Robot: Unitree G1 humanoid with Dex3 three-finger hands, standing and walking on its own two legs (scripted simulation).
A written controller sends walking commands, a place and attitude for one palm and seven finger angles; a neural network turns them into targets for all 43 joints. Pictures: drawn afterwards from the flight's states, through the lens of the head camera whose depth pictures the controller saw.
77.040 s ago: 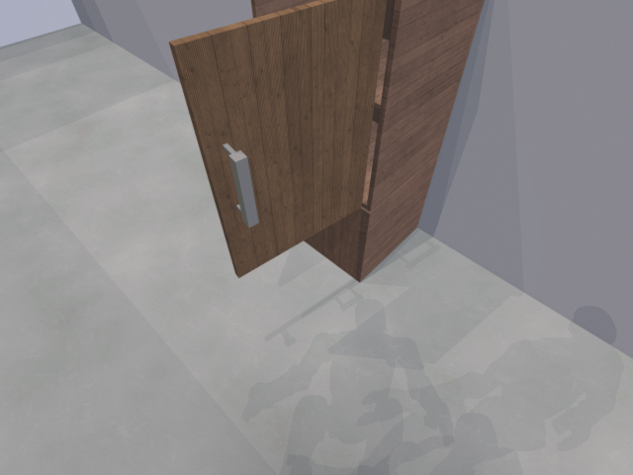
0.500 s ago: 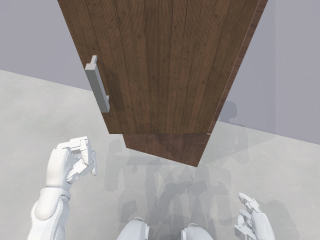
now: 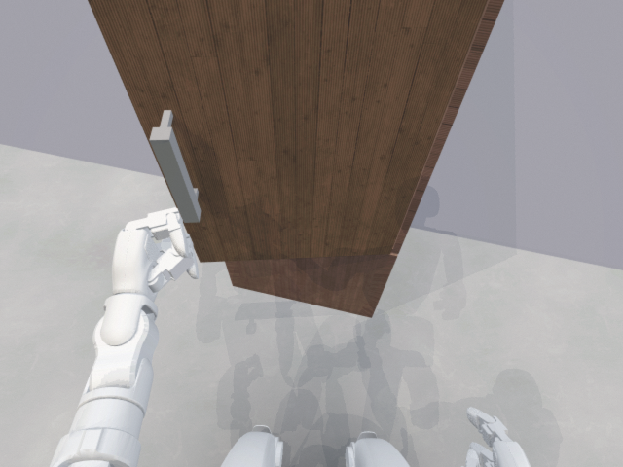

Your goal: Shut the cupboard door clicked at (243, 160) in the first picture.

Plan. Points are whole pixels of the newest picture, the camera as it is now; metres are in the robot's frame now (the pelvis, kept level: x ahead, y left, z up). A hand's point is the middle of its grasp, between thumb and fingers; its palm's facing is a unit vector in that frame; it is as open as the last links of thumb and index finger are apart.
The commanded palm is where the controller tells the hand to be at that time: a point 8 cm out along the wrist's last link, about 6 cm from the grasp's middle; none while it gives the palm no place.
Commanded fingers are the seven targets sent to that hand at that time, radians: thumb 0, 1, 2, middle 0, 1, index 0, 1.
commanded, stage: bring the fist close to the handle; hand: left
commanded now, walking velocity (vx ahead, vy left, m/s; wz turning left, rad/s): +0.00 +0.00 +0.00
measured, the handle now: (180, 170) +0.51 +0.22 +0.05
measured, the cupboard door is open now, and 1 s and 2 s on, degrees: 17 17 0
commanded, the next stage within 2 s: push the door shut along its arc in 0.62 s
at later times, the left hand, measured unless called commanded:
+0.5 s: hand (200, 222) +0.42 +0.17 +0.05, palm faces +0.10 -0.99 -0.02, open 3.1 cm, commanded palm +0.39 +0.22 +0.05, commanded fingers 0.00 0.90 0.90 -1.30 -1.50 -1.30 -1.50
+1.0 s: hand (208, 204) +0.44 +0.16 +0.06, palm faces +0.04 -1.00 -0.04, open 3.1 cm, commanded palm +0.42 +0.21 +0.05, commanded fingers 0.00 0.90 0.90 -1.30 -1.50 -1.30 -1.50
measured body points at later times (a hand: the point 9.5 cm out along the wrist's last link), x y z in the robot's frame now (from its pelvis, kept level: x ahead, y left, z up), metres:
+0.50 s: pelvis +0.00 +0.00 +0.00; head +0.08 +0.00 +0.44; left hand +0.41 +0.22 +0.05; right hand +0.06 -0.26 -0.12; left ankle +0.03 +0.11 -0.66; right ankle +0.02 -0.11 -0.66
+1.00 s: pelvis -0.01 -0.01 -0.01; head +0.09 +0.00 +0.43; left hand +0.43 +0.22 +0.06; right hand +0.09 -0.26 -0.12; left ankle +0.03 +0.11 -0.66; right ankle +0.02 -0.11 -0.66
